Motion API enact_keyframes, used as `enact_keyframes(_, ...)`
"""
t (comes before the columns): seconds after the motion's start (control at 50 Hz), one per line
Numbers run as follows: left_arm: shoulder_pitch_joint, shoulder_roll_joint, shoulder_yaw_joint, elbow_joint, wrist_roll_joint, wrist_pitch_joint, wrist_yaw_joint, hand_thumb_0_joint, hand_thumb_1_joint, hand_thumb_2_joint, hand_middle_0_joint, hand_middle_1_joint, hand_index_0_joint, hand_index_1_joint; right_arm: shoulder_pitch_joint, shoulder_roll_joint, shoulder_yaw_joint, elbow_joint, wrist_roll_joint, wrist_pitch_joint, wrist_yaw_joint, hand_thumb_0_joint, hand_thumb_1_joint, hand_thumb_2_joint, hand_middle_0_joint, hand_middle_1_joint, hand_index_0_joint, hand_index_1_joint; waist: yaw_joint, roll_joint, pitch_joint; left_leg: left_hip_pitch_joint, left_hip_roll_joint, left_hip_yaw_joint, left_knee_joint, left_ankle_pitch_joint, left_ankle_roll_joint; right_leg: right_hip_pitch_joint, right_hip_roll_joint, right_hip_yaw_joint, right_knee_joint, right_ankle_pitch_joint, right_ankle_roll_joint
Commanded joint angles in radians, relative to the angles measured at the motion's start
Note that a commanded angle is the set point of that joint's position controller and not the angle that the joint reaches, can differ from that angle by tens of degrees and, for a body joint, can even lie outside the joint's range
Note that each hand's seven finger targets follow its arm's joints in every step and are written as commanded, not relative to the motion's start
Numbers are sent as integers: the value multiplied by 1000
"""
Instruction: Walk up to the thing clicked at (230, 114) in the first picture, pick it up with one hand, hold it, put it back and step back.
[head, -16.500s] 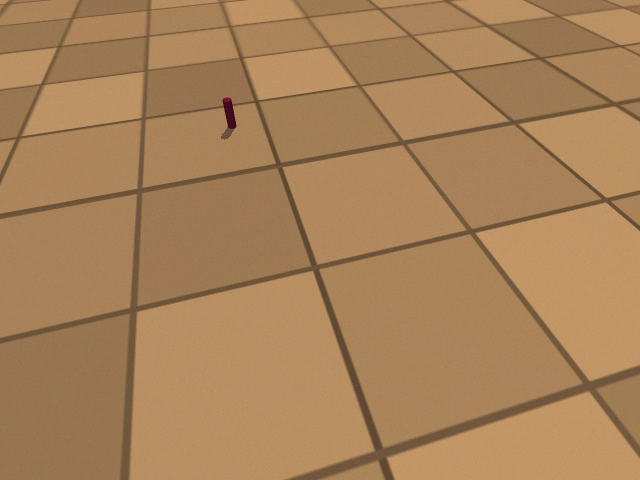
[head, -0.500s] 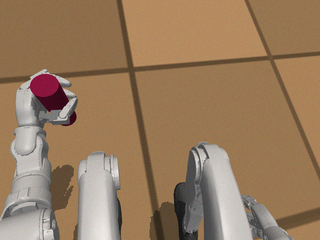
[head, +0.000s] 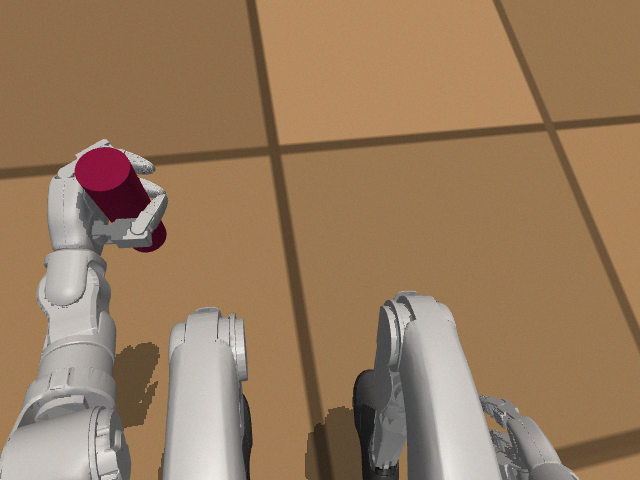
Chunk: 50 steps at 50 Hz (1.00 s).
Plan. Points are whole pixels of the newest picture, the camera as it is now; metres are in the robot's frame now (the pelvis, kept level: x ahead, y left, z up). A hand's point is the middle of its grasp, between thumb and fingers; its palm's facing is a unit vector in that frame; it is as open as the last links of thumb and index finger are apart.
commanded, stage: lift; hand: left
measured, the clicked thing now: (129, 207) +0.44 +0.23 -0.04
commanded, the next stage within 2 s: none
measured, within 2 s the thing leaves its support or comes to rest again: neither
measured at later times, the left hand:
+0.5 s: hand (108, 193) +0.42 +0.21 +0.05, palm faces +0.02 -1.00 -0.05, open 6.8 cm
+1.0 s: hand out of the picture +0.39 +0.20 +0.23, palm faces +0.07 -1.00 -0.04, open 6.8 cm
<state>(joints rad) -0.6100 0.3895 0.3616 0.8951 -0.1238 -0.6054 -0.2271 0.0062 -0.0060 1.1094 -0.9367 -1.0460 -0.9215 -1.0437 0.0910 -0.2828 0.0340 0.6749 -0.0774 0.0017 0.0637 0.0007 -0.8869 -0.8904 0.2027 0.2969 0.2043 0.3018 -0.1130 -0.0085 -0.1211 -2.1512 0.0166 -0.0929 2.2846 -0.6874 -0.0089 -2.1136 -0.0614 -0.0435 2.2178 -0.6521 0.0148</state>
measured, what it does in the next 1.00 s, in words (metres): rises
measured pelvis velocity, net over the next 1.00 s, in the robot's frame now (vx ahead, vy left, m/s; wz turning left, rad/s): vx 0.03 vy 0.00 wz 0.03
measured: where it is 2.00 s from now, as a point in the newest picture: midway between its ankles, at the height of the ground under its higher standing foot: (306, 464)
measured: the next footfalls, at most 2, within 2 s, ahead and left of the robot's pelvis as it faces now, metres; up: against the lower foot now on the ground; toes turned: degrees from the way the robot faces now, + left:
none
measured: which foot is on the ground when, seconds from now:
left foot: down 0.00-1.00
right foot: down 0.00-1.00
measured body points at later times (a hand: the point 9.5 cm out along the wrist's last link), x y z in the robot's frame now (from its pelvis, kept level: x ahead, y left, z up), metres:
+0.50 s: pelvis +0.00 +0.00 +0.05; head +0.18 +0.04 +0.46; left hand +0.41 +0.27 +0.05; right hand +0.15 -0.26 -0.07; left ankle +0.09 +0.13 -0.34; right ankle +0.11 -0.13 -0.34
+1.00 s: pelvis +0.03 +0.00 +0.20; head +0.17 +0.03 +0.63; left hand +0.38 +0.26 +0.24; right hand +0.22 -0.24 +0.09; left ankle +0.09 +0.13 -0.34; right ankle +0.11 -0.13 -0.34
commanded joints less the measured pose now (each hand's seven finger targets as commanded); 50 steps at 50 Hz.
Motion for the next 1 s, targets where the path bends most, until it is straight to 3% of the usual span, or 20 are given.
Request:
enact_keyframes(0.0,-338,210,57,-235,-20,-96,-2,0,492,1251,-1344,-1438,-1360,-1425,122,-216,-75,-61,5,-18,-17,0,-911,-902,200,300,200,300,1,174,-665,458,-25,55,-304,118,29,355,43,-42,-232,140,-54)
enact_keyframes(0.08,-346,217,49,-284,-21,-92,-9,0,481,1236,-1327,-1412,-1338,-1403,115,-203,-80,-79,9,-20,-19,0,-912,-903,200,300,200,300,9,152,-700,434,-29,75,-314,91,36,416,45,-26,-267,113,-51)
enact_keyframes(0.2,-294,211,34,-334,-27,-49,-34,0,525,1232,-1309,-1398,-1330,-1380,140,-206,-92,-77,29,-24,-33,0,-903,-899,200,300,200,300,13,172,-728,524,-26,62,-360,164,30,425,41,-29,-283,174,-58)
enact_keyframes(0.32,-259,192,17,-422,-52,-7,-33,0,507,1235,-1306,-1398,-1327,-1381,127,-195,-93,-99,50,-32,-42,0,-901,-899,200,300,200,300,21,160,-668,524,-23,47,-429,55,35,435,40,-20,-352,91,-56)
enact_keyframes(0.38,-198,164,6,-456,-65,17,-36,0,554,1233,-1293,-1386,-1319,-1363,119,-190,-100,-110,61,-39,-49,0,-899,-897,200,300,200,300,28,156,-675,568,-23,42,-464,60,35,453,38,-18,-386,99,-55)
enact_keyframes(0.44,-145,166,11,-499,-78,47,-27,0,530,1233,-1286,-1394,-1316,-1368,125,-189,-102,-119,73,-41,-57,0,-899,-897,200,300,200,300,39,148,-684,605,-22,42,-497,76,34,496,38,-11,-426,108,-54)
enact_keyframes(0.46,-169,139,-21,-556,-83,54,-23,0,534,1240,-1284,-1392,-1314,-1367,111,-178,-99,-135,74,-44,-58,0,-898,-896,200,300,200,300,35,137,-678,593,-20,45,-508,57,36,522,39,-8,-446,93,-52)
enact_keyframes(0.5,-152,155,-8,-598,-85,74,-11,0,544,1255,-1301,-1408,-1330,-1384,122,-172,-103,-136,83,-48,-66,0,-898,-896,200,300,200,300,40,126,-691,628,-18,47,-532,67,37,562,40,1,-485,98,-50)
enact_keyframes(0.52,-158,132,-31,-645,-90,79,-7,0,541,1250,-1291,-1399,-1320,-1375,110,-167,-100,-140,86,-52,-68,0,-895,-896,200,300,200,300,44,147,-685,652,-17,41,-550,68,34,561,39,0,-488,104,-52)
enact_keyframes(0.58,-37,139,-15,-642,-83,119,15,0,569,1254,-1264,-1379,-1290,-1357,111,-171,-109,-149,99,-54,-79,0,-896,-897,200,300,200,300,55,125,-644,712,-11,21,-612,54,32,582,38,-4,-534,95,-51)
enact_keyframes(0.62,-95,131,-32,-759,-89,125,28,0,556,1262,-1271,-1393,-1299,-1370,105,-154,-104,-157,104,-55,-82,0,-896,-896,200,300,200,300,56,150,-674,764,-9,19,-643,71,30,622,37,1,-559,116,-50)
enact_keyframes(0.64,-45,135,-27,-777,-91,138,36,0,541,1245,-1273,-1384,-1301,-1363,103,-151,-105,-165,108,-56,-86,0,-896,-896,200,300,200,300,69,147,-698,794,-10,21,-662,97,28,669,39,2,-578,133,-50)
enact_keyframes(0.68,30,91,-55,-787,-101,166,41,0,561,1250,-1253,-1380,-1284,-1355,95,-148,-107,-176,114,-63,-90,0,-892,-895,200,300,200,300,63,131,-683,827,-10,24,-683,140,28,703,41,0,-611,168,-49)
enact_keyframes(0.76,86,90,-64,-839,-101,210,73,0,517,1243,-1241,-1366,-1267,-1347,94,-130,-108,-183,123,-70,-104,0,-892,-895,200,300,200,300,61,81,-633,843,-10,45,-742,117,37,843,43,28,-730,145,-36)
enact_keyframes(0.78,130,86,-60,-838,-102,218,77,0,504,1245,-1232,-1363,-1257,-1345,101,-133,-111,-181,125,-73,-105,0,-894,-896,200,300,200,300,64,80,-639,886,-7,40,-754,174,34,860,44,21,-735,199,-37)
enact_keyframes(0.8,127,65,-89,-881,-104,223,76,0,502,1243,-1228,-1362,-1254,-1343,95,-128,-110,-183,128,-76,-108,0,-894,-896,200,300,200,300,64,93,-635,917,-8,42,-774,182,31,869,46,19,-754,205,-39)
enact_keyframes(0.84,114,77,-82,-908,-104,235,91,0,471,1241,-1239,-1371,-1266,-1351,106,-130,-108,-179,130,-81,-113,0,-897,-895,200,300,200,300,58,102,-615,990,-3,23,-822,209,27,892,47,9,-781,233,-39)
enact_keyframes(0.86,158,58,-95,-895,-102,244,98,0,478,1232,-1227,-1356,-1254,-1337,98,-119,-107,-183,132,-84,-114,0,-895,-895,200,300,200,300,69,90,-594,999,-5,30,-843,196,26,918,49,11,-809,223,-38)
enact_keyframes(0.9,156,37,-114,-889,-102,252,105,0,493,1238,-1220,-1350,-1245,-1333,107,-116,-104,-174,131,-91,-119,0,-890,-894,200,300,200,300,52,84,-554,1032,-3,25,-875,220,26,944,51,7,-844,250,-36)
enact_keyframes(0.98,185,54,-94,-843,-96,254,107,0,480,1242,-1227,-1353,-1251,-1338,117,-110,-99,-159,128,-98,-120,0,-895,-895,200,300,200,300,62,93,-478,1099,-1,18,-950,247,22,997,52,2,-904,271,-36)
